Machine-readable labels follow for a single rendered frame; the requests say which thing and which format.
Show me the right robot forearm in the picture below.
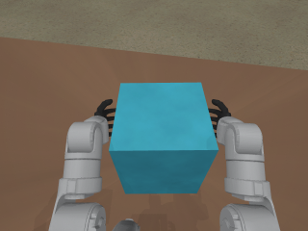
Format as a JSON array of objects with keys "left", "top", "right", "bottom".
[{"left": 217, "top": 116, "right": 280, "bottom": 231}]

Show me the carton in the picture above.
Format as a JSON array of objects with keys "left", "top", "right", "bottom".
[{"left": 109, "top": 82, "right": 218, "bottom": 194}]

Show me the left robot thigh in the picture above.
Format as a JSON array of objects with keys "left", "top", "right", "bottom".
[{"left": 113, "top": 219, "right": 141, "bottom": 231}]

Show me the left robot forearm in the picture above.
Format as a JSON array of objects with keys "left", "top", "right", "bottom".
[{"left": 48, "top": 115, "right": 110, "bottom": 231}]

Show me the left robot hand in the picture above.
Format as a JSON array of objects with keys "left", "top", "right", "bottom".
[{"left": 94, "top": 99, "right": 116, "bottom": 137}]

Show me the robot left upper arm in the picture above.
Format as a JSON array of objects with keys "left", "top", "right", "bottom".
[{"left": 49, "top": 202, "right": 106, "bottom": 231}]

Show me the right robot hand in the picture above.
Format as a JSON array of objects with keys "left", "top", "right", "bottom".
[{"left": 208, "top": 99, "right": 231, "bottom": 138}]

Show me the robot right upper arm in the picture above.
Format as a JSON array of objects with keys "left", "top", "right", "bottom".
[{"left": 219, "top": 203, "right": 280, "bottom": 231}]

